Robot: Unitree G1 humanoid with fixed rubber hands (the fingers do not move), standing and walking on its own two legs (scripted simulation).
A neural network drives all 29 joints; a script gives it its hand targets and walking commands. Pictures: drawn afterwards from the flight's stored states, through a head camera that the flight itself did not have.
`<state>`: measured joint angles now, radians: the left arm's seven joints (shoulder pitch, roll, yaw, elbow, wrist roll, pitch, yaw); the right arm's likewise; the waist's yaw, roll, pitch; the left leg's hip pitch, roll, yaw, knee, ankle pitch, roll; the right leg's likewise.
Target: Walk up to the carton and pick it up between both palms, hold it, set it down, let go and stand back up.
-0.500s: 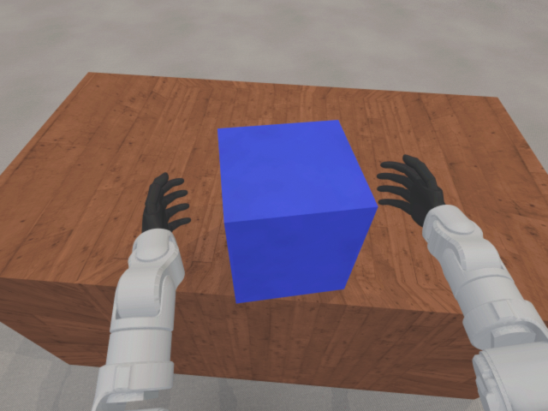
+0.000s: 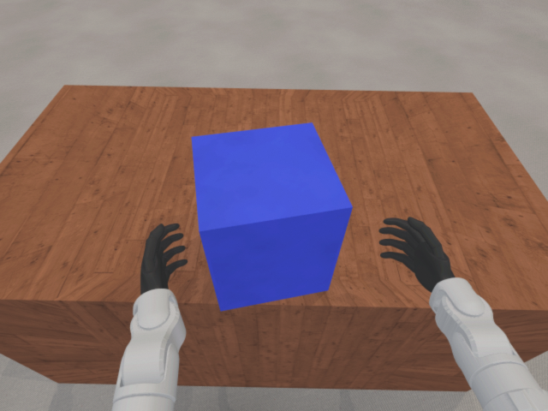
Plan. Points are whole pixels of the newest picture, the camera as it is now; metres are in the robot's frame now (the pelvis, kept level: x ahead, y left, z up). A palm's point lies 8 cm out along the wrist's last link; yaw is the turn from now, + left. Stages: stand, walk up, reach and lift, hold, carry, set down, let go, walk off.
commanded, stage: set down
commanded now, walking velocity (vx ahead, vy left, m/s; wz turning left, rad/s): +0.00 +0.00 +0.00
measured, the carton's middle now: (265, 219) +0.43 +0.06 +0.00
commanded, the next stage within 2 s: let go in 1.94 s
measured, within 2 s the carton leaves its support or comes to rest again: neither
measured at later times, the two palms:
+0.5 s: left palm (158, 328) +0.23 +0.20 -0.01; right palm (444, 338) +0.24 -0.22 -0.02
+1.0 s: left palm (142, 352) +0.20 +0.23 -0.04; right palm (431, 351) +0.23 -0.20 -0.03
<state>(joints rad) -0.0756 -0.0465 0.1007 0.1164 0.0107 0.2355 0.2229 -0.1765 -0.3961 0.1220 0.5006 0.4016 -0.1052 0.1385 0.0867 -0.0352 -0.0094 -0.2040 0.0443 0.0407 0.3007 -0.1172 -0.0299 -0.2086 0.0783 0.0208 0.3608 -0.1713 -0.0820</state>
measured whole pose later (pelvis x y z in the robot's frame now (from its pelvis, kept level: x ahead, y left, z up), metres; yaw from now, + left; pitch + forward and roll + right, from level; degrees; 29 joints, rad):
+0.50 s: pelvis +0.01 +0.01 +0.00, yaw +0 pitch +0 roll +1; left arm 0.16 -0.02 0.00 0.24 0.04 -0.06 0.26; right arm 0.06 -0.36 0.14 0.69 0.40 -0.38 0.20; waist 0.05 -0.05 -0.01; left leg -0.20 0.03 0.03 0.38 -0.18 -0.03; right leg -0.18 0.06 0.02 0.41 -0.23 -0.07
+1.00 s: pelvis +0.02 +0.02 +0.00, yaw +1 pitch -1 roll +1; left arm 0.21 0.07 0.01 0.36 0.00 -0.09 0.18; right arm 0.12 -0.31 0.12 0.68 0.30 -0.34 0.15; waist 0.05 -0.06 0.01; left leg -0.16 0.02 0.02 0.37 -0.19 -0.02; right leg -0.15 0.05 0.01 0.40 -0.24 -0.06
